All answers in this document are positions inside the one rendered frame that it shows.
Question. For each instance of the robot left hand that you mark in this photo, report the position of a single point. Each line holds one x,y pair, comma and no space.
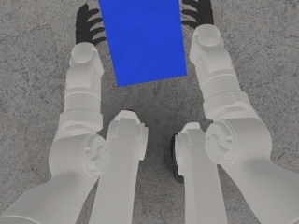
83,26

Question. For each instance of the robot left forearm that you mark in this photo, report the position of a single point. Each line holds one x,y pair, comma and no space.
82,94

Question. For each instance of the carton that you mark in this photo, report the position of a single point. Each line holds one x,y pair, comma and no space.
145,39

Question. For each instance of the robot left upper arm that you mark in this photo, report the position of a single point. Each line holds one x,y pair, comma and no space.
75,162

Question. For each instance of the robot right forearm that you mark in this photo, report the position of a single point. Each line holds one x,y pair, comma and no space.
223,98

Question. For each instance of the right robot thigh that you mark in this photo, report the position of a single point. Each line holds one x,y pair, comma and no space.
204,202

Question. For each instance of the right robot foot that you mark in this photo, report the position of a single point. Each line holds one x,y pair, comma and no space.
179,178

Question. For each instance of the robot right upper arm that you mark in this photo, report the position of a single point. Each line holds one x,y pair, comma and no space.
242,147

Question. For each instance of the robot right hand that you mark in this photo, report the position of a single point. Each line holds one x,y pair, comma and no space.
203,15

